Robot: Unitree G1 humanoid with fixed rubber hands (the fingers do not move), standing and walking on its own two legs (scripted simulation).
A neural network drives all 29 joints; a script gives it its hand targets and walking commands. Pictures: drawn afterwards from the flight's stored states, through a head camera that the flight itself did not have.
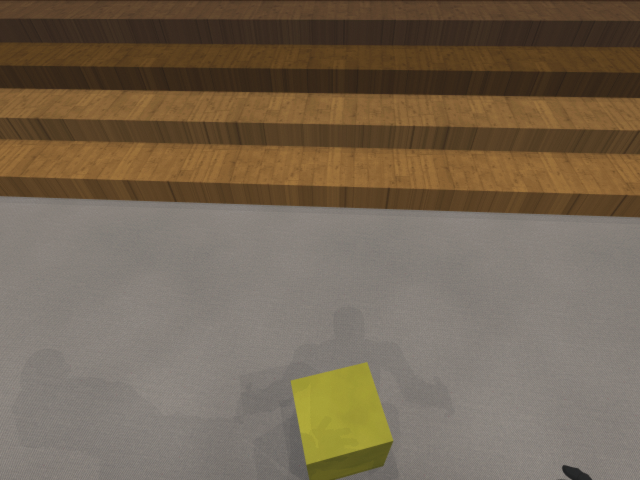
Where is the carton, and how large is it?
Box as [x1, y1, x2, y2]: [291, 362, 392, 479]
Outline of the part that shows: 366,362 291,380 309,479 335,479 381,466 385,460 392,442 392,438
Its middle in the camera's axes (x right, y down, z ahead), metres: +0.04 +0.51 +1.06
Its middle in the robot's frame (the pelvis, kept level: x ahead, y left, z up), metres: +0.39 -0.01 -0.66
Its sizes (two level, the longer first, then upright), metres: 0.210 0.200 0.250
